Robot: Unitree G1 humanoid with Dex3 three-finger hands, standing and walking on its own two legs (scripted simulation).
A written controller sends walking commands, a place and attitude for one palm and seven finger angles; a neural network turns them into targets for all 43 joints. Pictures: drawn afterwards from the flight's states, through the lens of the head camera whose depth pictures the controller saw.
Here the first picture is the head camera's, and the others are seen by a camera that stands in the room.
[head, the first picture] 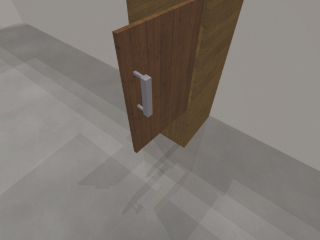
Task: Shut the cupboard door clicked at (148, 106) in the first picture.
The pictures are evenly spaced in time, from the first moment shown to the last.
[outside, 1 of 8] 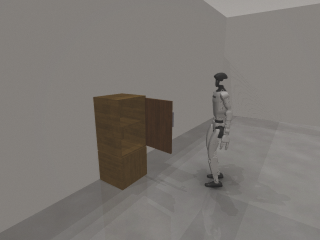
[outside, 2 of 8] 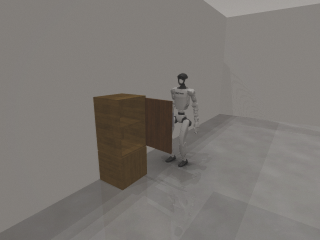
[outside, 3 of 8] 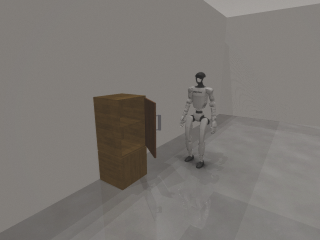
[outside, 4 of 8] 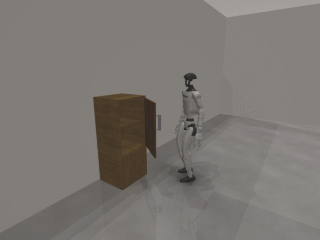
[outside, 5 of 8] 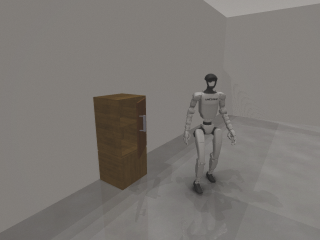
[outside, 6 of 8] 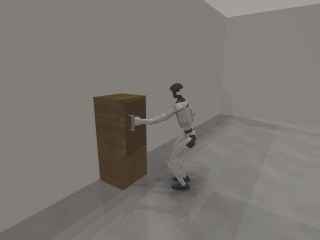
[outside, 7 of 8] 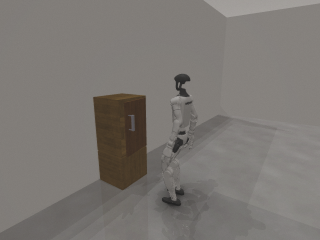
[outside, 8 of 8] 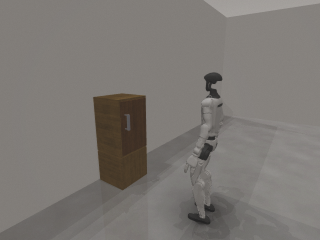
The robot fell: no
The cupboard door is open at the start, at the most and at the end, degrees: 84 84 0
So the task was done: yes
